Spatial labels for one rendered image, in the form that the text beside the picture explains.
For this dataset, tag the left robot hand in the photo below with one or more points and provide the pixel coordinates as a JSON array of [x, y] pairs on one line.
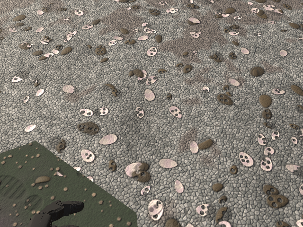
[[54, 211]]

